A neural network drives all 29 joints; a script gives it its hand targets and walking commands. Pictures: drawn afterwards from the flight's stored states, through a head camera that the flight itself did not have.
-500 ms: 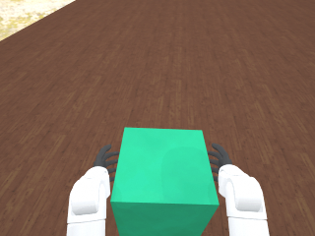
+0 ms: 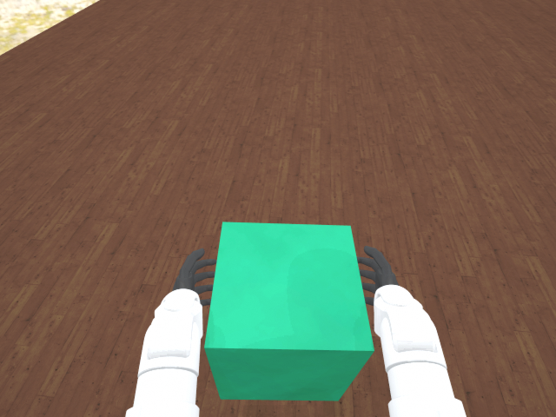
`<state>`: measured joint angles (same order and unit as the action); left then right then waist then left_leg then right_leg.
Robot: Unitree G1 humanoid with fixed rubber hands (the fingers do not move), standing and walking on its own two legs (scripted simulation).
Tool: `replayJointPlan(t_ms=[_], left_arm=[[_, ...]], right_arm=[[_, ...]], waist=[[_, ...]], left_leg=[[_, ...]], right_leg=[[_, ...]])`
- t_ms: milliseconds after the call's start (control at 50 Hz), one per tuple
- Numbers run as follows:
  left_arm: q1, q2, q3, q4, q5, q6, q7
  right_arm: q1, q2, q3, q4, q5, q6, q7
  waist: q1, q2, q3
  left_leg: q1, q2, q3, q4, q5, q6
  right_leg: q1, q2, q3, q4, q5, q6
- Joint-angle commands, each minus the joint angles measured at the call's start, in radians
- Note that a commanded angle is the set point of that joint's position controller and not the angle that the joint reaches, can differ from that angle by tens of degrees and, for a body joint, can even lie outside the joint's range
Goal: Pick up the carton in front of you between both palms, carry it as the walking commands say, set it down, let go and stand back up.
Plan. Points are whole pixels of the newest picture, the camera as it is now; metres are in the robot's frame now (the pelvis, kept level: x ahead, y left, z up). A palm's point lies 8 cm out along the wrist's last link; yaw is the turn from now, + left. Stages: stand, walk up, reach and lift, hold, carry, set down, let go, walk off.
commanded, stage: carry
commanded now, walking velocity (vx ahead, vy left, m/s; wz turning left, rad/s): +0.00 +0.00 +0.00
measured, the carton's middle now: (283, 315) +0.30 +0.00 -0.06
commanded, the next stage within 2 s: hold in 0.40 s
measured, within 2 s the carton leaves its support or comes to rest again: neither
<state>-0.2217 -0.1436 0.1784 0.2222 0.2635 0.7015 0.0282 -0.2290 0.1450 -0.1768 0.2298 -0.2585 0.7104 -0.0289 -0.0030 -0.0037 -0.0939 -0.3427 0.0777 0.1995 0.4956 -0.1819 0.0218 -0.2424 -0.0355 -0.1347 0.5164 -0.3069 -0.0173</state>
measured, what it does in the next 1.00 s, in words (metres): stands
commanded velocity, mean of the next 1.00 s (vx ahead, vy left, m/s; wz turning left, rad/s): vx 0.00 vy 0.00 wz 0.00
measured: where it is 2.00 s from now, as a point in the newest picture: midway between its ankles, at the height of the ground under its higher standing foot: outside the picture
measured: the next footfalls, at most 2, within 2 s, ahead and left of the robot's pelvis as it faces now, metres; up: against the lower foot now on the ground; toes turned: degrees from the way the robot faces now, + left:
none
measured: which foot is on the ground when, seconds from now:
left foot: down 0.00-1.00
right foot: down 0.00-1.00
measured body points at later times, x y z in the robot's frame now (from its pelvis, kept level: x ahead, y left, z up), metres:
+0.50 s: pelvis +0.00 +0.00 +0.01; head -0.02 +0.00 +0.46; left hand +0.29 +0.15 +0.03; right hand +0.29 -0.16 +0.03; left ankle +0.05 +0.12 -0.74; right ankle -0.02 -0.11 -0.74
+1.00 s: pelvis -0.03 +0.02 +0.00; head -0.08 +0.04 +0.45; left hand +0.28 +0.15 +0.04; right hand +0.25 -0.16 +0.04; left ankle +0.05 +0.12 -0.74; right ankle -0.02 -0.10 -0.74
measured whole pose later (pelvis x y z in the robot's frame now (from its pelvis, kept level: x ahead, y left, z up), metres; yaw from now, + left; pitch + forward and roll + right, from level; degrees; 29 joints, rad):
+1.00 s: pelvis -0.03 +0.02 +0.00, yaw -5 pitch -10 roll +0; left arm -0.25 -0.15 0.21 0.24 0.30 0.74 0.01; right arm -0.28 0.16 -0.24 0.31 -0.28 0.70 0.00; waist 0.00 -0.04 0.05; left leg -0.11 0.00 0.06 0.42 -0.14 0.02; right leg -0.05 -0.01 0.00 0.45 -0.24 -0.01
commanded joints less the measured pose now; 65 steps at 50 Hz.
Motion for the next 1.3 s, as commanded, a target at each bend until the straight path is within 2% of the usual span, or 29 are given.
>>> replayJointPlan(t_ms=[0,80,160,380,400,420,440,480,500,520,540,600,640,860,960,1100,1200,1280], left_arm=[[-0.468,-0.928,-0.542,-0.075,-0.260,-0.071,-0.242],[-0.435,-0.935,-0.597,-0.130,-0.293,-0.034,-0.239],[-0.398,-0.905,-0.585,-0.140,-0.286,-0.001,-0.234],[-0.424,-0.903,-0.592,-0.160,-0.297,-0.004,-0.232],[-0.334,-0.928,-0.573,-0.182,-0.290,0.000,-0.236],[-0.343,-0.905,-0.579,-0.190,-0.279,-0.013,-0.231],[-0.319,-0.866,-0.567,-0.199,-0.270,-0.013,-0.228],[-0.363,-0.879,-0.587,-0.196,-0.277,-0.017,-0.229],[-0.376,-0.861,-0.585,-0.194,-0.275,-0.020,-0.231],[-0.376,-0.871,-0.583,-0.195,-0.270,-0.022,-0.231],[-0.388,-0.877,-0.582,-0.188,-0.268,-0.025,-0.231],[-0.385,-0.884,-0.557,-0.160,-0.251,-0.026,-0.225],[-0.393,-0.892,-0.538,-0.138,-0.242,-0.025,-0.226],[-0.502,-0.955,-0.508,-0.046,-0.239,-0.012,-0.274],[-0.540,-0.974,-0.511,-0.029,-0.244,-0.008,-0.289],[-0.560,-0.990,-0.492,0.013,-0.238,-0.006,-0.293],[-0.566,-0.992,-0.472,0.037,-0.233,-0.005,-0.294],[-0.564,-0.988,-0.465,0.041,-0.231,-0.004,-0.292]], right_arm=[[-0.467,0.926,0.539,-0.081,0.257,-0.081,0.241],[-0.431,0.932,0.593,-0.137,0.290,-0.044,0.239],[-0.393,0.901,0.581,-0.144,0.284,-0.011,0.233],[-0.422,0.902,0.594,-0.167,0.294,-0.013,0.231],[-0.337,0.926,0.569,-0.146,0.283,-0.015,0.237],[-0.357,0.918,0.571,-0.184,0.267,-0.035,0.229],[-0.317,0.894,0.545,-0.168,0.254,-0.037,0.222],[-0.326,0.879,0.531,-0.143,0.242,-0.046,0.218],[-0.318,0.877,0.513,-0.124,0.238,-0.050,0.211],[-0.332,0.872,0.515,-0.128,0.237,-0.052,0.214],[-0.362,0.880,0.520,-0.131,0.244,-0.055,0.217],[-0.411,0.893,0.542,-0.127,0.263,-0.055,0.231],[-0.435,0.895,0.538,-0.109,0.263,-0.053,0.241],[-0.512,0.946,0.464,0.008,0.234,-0.056,0.275],[-0.543,0.962,0.441,0.038,0.230,-0.062,0.287],[-0.588,0.968,0.423,0.070,0.228,-0.062,0.306],[-0.594,0.968,0.407,0.083,0.219,-0.057,0.310],[-0.583,0.966,0.400,0.079,0.214,-0.052,0.306]], waist=[[0.000,0.009,-0.264],[0.000,0.009,-0.279],[0.001,0.007,-0.270],[0.000,0.004,-0.253],[0.020,-0.080,-0.151],[-0.004,-0.052,-0.205],[0.000,-0.061,-0.192],[-0.012,-0.011,-0.181],[-0.023,-0.030,-0.178],[-0.008,-0.009,-0.150],[-0.009,-0.005,-0.153],[0.017,-0.006,-0.137],[0.024,-0.008,-0.115],[-0.003,-0.029,-0.044],[-0.005,-0.007,-0.057],[0.006,0.025,-0.058],[0.006,0.025,-0.054],[0.002,0.021,-0.060]], left_leg=[[0.178,0.104,-0.127,-0.051,0.142,-0.003],[0.182,0.107,-0.125,-0.038,0.182,-0.001],[0.175,0.108,-0.120,-0.032,0.200,-0.002],[0.166,0.105,-0.121,-0.038,0.166,-0.007],[0.420,-0.171,-0.260,-0.053,0.366,0.014],[0.486,-0.152,-0.287,-0.055,0.448,0.018],[0.501,-0.147,-0.289,-0.065,0.459,0.011],[0.444,-0.160,-0.282,-0.085,0.419,-0.011],[0.448,-0.155,-0.283,-0.089,0.362,-0.013],[0.414,-0.166,-0.273,-0.094,0.320,-0.015],[0.429,-0.168,-0.274,-0.096,0.296,-0.010],[0.442,-0.170,-0.273,-0.097,0.243,0.001],[0.453,-0.166,-0.273,-0.099,0.205,0.004],[0.507,-0.148,-0.275,-0.104,0.020,-0.005],[0.496,-0.137,-0.292,-0.124,-0.060,-0.016],[0.481,-0.117,-0.315,-0.160,-0.125,-0.018],[0.481,-0.106,-0.325,-0.172,-0.110,-0.016],[0.490,-0.103,-0.325,-0.170,-0.052,-0.016]], right_leg=[[0.008,-0.118,0.109,-0.090,0.163,-0.018],[0.016,-0.120,0.105,-0.077,0.203,-0.017],[0.015,-0.119,0.103,-0.071,0.228,-0.013],[0.007,-0.120,0.111,-0.080,0.207,-0.015],[0.036,0.093,0.243,-0.147,0.464,-0.018],[0.031,0.088,0.260,-0.140,0.537,-0.008],[0.058,0.086,0.258,-0.159,0.509,-0.004],[0.148,0.100,0.248,-0.164,0.477,-0.010],[0.150,0.100,0.253,-0.184,0.395,-0.014],[0.162,0.096,0.254,-0.185,0.386,-0.014],[0.146,0.094,0.255,-0.185,0.377,-0.011],[0.110,0.089,0.254,-0.192,0.311,-0.007],[0.076,0.087,0.253,-0.199,0.250,-0.010],[-0.068,0.067,0.253,-0.235,-0.002,-0.047],[-0.061,0.073,0.246,-0.221,-0.037,-0.056],[-0.043,0.091,0.238,-0.199,-0.035,-0.048],[-0.031,0.096,0.236,-0.193,-0.010,-0.043],[-0.019,0.099,0.235,-0.195,0.022,-0.040]])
